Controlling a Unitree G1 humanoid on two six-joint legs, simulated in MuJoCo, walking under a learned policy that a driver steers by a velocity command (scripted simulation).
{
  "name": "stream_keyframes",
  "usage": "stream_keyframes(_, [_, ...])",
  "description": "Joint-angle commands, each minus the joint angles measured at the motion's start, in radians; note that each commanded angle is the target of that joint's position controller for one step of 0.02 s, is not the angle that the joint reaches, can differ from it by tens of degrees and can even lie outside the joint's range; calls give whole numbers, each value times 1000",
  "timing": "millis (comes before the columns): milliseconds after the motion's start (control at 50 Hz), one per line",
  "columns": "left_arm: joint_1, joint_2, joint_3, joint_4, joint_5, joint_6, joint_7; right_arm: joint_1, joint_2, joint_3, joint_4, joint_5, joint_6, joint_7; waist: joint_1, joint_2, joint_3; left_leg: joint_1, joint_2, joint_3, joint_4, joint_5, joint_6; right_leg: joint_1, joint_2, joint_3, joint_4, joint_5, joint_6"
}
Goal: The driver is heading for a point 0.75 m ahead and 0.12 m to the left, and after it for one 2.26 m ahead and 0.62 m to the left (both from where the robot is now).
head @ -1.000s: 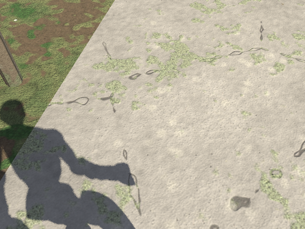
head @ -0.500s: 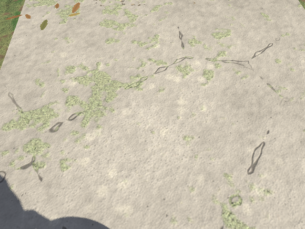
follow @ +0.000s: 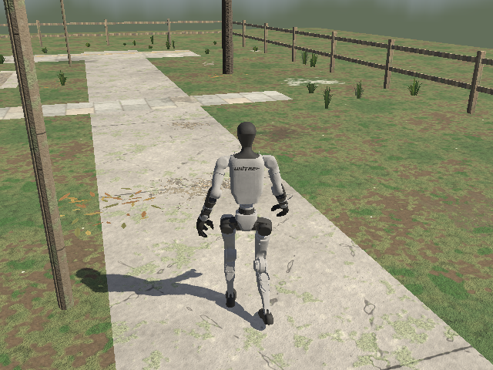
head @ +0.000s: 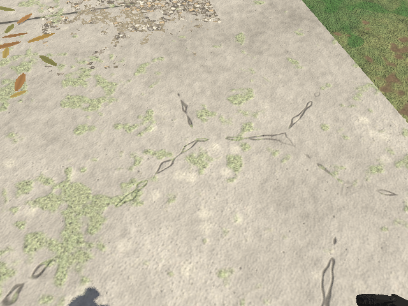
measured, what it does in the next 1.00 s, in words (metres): walks ahead: right foot, then left foot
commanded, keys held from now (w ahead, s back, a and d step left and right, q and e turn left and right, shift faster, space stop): w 0.46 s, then w+q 0.54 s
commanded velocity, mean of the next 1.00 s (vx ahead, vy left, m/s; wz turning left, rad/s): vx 0.50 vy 0.00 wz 0.12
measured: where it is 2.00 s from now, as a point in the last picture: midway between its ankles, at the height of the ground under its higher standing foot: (209, 220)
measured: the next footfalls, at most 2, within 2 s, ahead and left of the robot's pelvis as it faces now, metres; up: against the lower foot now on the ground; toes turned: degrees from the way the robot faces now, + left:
right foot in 0.46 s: +0.40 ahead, -0.15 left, +0.00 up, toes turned -4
left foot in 1.00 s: +0.68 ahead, +0.10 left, +0.00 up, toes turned +15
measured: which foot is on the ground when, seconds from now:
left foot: down 0.00-0.48, up 0.50-0.98, down 1.00-1.00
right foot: up 0.00-0.44, down 0.46-1.00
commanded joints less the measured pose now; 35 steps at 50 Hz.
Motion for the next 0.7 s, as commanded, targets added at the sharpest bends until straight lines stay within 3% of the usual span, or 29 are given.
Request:
stream_keyframes(20, [-3,136,11,-85,-16,-25,-1,261,-128,-44,14,22,12,-1,-135,139,-121,646,391,-633,-265,-363,210,-610,-70,-3,436,68,8])
stream_keyframes(40, [-76,124,8,-104,3,-26,0,203,-117,-34,2,8,20,-2,-114,60,-53,504,352,-518,-282,-235,195,-571,-108,-38,399,136,5])
stream_keyframes(60, [-104,109,9,-118,17,-29,-3,173,-101,-28,5,-1,23,-3,-87,58,-16,414,318,-443,-302,-131,195,-539,-140,-49,335,182,3])
stream_keyframes(80, [-91,92,9,-121,16,-29,-7,164,-89,-21,7,-8,21,-5,-61,88,-18,363,286,-381,-321,-58,187,-486,-169,-63,288,208,0])
stream_keyframes(120, [-73,57,1,-118,12,-25,-10,184,-89,-20,24,2,17,-6,-49,118,-26,336,262,-303,-351,45,198,-459,-184,-99,216,219,9])
stream_keyframes(180, [-157,33,-13,-154,21,-26,-10,223,-143,-33,44,12,19,-16,-65,95,-9,339,272,-232,-389,162,217,-499,-203,-130,55,311,34])
stream_keyframes(260, [-275,13,-26,-180,13,-34,-23,270,-162,-33,62,25,36,-23,-106,98,11,339,227,-119,-395,188,175,-436,-177,-172,-193,516,43])
stream_keyframes(320, [-360,18,-27,-205,4,-37,-37,329,-170,-30,85,30,49,-22,-139,104,33,372,244,-109,-374,171,164,-400,-149,-195,-293,557,41])
stream_keyframes(380, [-404,38,-22,-232,0,-44,-52,350,-185,-32,101,34,65,-24,-133,118,51,453,290,-129,-328,205,147,-391,-132,-198,-359,479,10])
stream_keyframes(420, [-327,71,-6,-218,5,-48,-54,325,-205,-37,101,36,76,-29,-68,128,10,474,289,-109,-227,390,122,-255,-98,-224,-415,445,-24])
stream_keyframes(440, [-202,110,15,-178,12,-47,-49,319,-195,-32,99,37,79,-31,-6,110,-67,447,246,-66,-82,523,100,-71,-74,-243,-441,460,-52])
stream_keyframes(460, [-24,168,38,-140,23,-45,-38,304,-159,-16,78,21,75,-34,72,66,-196,293,201,-23,158,425,63,212,-178,-138,-398,495,-107])
stream_keyframes(480, [83,276,62,-127,40,-37,-31,394,-51,20,47,10,55,-29,61,-175,-338,-128,49,31,566,-28,-11,600,-449,290,-431,395,-256])
stream_keyframes(500, [114,207,44,-117,29,-33,-33,389,-86,15,64,25,35,-23,76,-215,-400,-261,26,-112,719,-436,-4,608,-509,517,-554,299,-289])
stream_keyframes(520, [52,155,24,-117,25,-34,-33,309,-160,-9,42,53,30,-19,69,-140,-236,-337,79,-128,775,-380,7,480,-473,368,-571,276,-238])
stream_keyframes(540, [-20,122,12,-124,23,-35,-34,253,-157,-9,30,54,33,-20,39,-89,-146,-319,124,-102,738,-291,10,335,-428,228,-597,315,-204])
stream_keyframes(560, [-81,90,2,-122,26,-38,-39,228,-145,-12,28,40,43,-23,6,-55,-75,-285,153,-94,680,-227,4,208,-385,136,-642,348,-184])
stream_keyframes(580, [-124,68,-4,-121,30,-48,-42,245,-135,-18,35,34,60,-26,-30,-77,-41,-224,179,-105,635,-177,-1,116,-354,61,-685,381,-165])
stream_keyframes(620, [-154,69,2,-104,36,-66,-45,281,-92,-14,48,36,89,-28,-66,-81,-18,-160,180,-106,617,-114,-16,20,-335,-32,-745,448,-164])
stream_keyframes(700, [-124,92,13,-58,46,-77,-28,210,-78,-20,19,30,100,-30,-62,-35,20,-250,168,-146,491,61,-35,49,-330,-173,-773,587,-156])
